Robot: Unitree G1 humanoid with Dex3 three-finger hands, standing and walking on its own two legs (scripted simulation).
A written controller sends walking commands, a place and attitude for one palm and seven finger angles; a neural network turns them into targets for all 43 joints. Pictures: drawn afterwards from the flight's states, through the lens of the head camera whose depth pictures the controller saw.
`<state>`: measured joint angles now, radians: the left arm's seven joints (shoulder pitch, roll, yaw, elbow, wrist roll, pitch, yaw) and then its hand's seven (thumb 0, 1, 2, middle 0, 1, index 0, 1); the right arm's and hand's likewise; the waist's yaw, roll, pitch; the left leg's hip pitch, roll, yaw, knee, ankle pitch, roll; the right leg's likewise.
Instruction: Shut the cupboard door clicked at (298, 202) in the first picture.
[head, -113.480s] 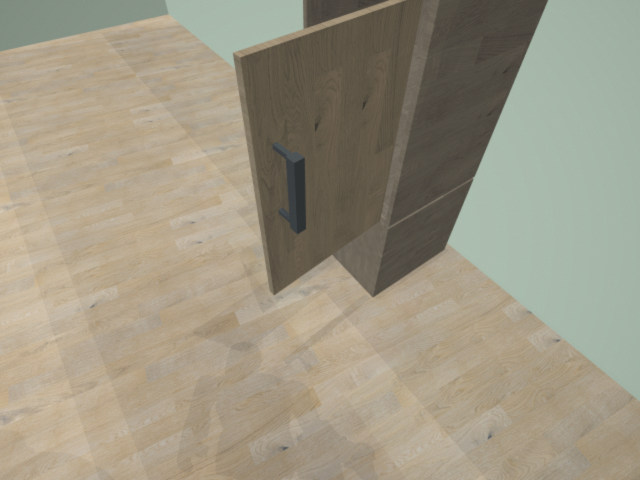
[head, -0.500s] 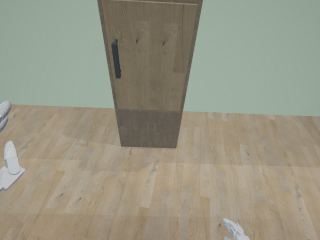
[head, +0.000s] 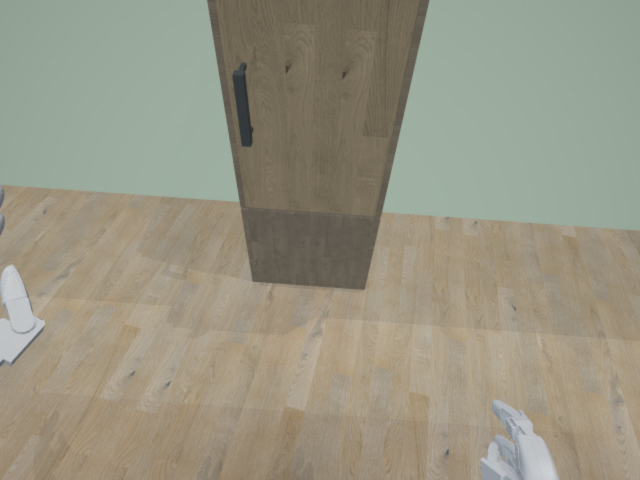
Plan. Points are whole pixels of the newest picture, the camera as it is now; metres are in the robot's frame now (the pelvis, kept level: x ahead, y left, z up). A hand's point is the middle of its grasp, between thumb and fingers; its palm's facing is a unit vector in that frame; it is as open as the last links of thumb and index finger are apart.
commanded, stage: stop stepping back and stand still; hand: left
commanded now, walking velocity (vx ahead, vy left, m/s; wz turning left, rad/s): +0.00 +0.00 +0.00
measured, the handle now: (245, 106) +0.85 +0.23 +0.01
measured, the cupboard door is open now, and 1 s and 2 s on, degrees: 0 0 0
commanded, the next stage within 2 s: let the arm hang, fingers relaxed in 0.44 s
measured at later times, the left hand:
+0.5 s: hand (5, 318) +0.21 +0.30 +0.17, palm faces +0.42 -0.79 -0.43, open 7.4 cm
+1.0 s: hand out of the picture -0.04 +0.22 -0.17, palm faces +0.01 -0.99 -0.17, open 7.1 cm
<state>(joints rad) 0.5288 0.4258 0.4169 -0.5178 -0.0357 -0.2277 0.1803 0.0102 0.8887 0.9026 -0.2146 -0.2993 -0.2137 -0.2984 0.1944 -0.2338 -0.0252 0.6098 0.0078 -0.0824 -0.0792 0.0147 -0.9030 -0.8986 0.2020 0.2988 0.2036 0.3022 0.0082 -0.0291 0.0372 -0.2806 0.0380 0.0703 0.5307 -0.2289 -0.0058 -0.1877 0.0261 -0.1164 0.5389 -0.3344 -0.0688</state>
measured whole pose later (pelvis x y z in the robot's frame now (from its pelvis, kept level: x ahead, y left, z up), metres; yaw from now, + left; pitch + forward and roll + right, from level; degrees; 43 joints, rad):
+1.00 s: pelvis -0.02 +0.04 +0.01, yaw +1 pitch -1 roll -1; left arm 0.34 0.21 0.00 1.01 0.02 0.04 0.01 0.00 0.96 0.90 -0.21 -0.30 -0.20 -0.30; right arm 0.28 -0.21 0.02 1.02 -0.02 0.04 -0.01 0.01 -0.90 -0.90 0.20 0.30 0.21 0.30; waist 0.01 -0.03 0.06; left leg -0.30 0.00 0.07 0.48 -0.17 0.05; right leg -0.19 0.00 -0.12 0.45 -0.25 -0.02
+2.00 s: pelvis +0.01 +0.03 +0.01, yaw +0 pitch -2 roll +0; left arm 0.26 0.19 0.01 1.15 0.01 -0.01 0.02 0.00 0.91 0.90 -0.20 -0.30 -0.20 -0.30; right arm 0.24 -0.19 0.01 1.14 -0.02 0.00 -0.03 0.01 -0.90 -0.90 0.20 0.30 0.20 0.30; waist 0.00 0.01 0.04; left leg -0.17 0.00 0.10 0.36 -0.16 0.04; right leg -0.08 0.00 -0.09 0.35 -0.24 -0.02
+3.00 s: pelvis +0.03 +0.01 +0.01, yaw +0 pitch -2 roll +1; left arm 0.22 0.23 0.01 1.14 0.01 -0.02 0.02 0.00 0.91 0.90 -0.20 -0.30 -0.20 -0.30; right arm 0.19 -0.24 0.01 1.14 -0.02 0.00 -0.03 0.01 -0.90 -0.90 0.20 0.30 0.21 0.30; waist 0.00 0.00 0.04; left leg -0.13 0.01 0.08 0.33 -0.17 0.00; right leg -0.02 0.02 -0.10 0.30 -0.26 -0.05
